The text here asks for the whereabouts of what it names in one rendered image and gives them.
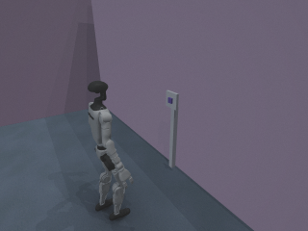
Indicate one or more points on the right robot forearm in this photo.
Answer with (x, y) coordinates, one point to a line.
(111, 152)

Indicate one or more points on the panel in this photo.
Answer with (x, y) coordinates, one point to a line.
(173, 125)

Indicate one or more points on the robot right hand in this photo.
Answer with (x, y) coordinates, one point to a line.
(123, 176)

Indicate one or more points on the robot torso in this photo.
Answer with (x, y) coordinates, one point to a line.
(96, 131)

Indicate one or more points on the button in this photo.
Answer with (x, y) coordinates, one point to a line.
(170, 100)

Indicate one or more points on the robot right upper arm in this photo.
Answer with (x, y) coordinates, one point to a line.
(105, 120)

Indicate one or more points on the robot left shin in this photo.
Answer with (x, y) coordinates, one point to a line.
(103, 190)

